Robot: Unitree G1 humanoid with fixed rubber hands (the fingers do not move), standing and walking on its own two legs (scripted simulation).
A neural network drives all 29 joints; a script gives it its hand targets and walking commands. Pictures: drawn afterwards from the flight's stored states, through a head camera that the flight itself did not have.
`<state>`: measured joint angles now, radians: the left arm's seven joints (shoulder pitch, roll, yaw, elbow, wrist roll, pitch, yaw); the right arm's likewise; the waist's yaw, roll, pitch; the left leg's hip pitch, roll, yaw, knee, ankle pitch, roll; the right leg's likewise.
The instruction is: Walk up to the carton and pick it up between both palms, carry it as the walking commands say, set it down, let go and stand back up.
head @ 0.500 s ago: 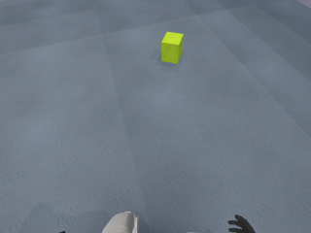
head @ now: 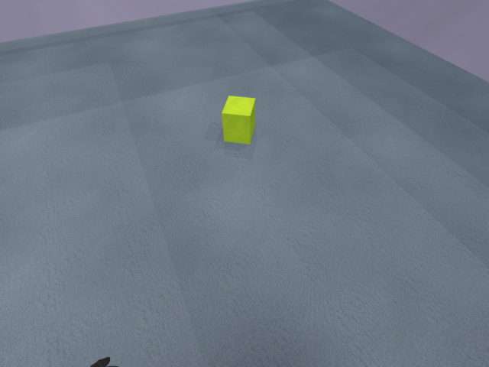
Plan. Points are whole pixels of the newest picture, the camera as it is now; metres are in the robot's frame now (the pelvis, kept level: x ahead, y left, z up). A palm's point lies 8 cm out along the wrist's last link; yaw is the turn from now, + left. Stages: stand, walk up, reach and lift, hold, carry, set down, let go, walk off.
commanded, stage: walk up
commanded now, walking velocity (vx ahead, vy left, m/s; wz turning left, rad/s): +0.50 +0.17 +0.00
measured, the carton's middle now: (239, 120) +1.57 +0.09 -0.64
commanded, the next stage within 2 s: none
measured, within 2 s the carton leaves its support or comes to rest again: neither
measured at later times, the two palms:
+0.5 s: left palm (103, 258) +0.34 +0.32 -0.11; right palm (330, 275) +0.32 -0.16 -0.11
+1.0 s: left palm (134, 181) +0.56 +0.31 -0.10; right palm (323, 154) +0.65 -0.19 -0.07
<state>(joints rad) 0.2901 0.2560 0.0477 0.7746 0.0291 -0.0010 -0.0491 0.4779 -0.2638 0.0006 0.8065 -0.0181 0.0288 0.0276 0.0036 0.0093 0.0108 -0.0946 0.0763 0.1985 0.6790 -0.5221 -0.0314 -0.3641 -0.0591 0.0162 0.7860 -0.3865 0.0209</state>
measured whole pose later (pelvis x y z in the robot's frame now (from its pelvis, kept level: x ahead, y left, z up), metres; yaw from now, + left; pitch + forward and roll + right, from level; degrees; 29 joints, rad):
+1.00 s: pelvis +0.50 +0.06 +0.02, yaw -3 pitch +1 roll -1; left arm 0.30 0.24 0.03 0.85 0.03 -0.04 -0.01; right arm 0.08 -0.27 0.00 0.82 -0.02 -0.03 0.04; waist 0.02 0.01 0.01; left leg -0.50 0.08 0.08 0.95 -0.47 -0.01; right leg -0.31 -0.05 0.00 0.58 -0.28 0.02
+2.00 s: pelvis +0.93 +0.06 +0.01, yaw -3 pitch -1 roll -1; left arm 0.27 0.24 0.03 0.88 0.02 -0.03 -0.01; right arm 0.17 -0.20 0.00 0.85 -0.02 -0.04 0.03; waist 0.01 -0.01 0.01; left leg -0.38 0.06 0.06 0.67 -0.25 0.00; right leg -0.28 -0.04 -0.02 0.85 -0.48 0.03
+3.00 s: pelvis +1.13 +0.05 +0.02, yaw -4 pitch +1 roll +0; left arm 0.25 0.22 0.02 0.90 0.01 0.01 0.02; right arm 0.24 -0.21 0.00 0.85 -0.02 0.01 -0.01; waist 0.01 0.02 0.03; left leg -0.23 0.04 0.09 0.60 -0.37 0.00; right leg -0.24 -0.01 -0.02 0.61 -0.39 -0.01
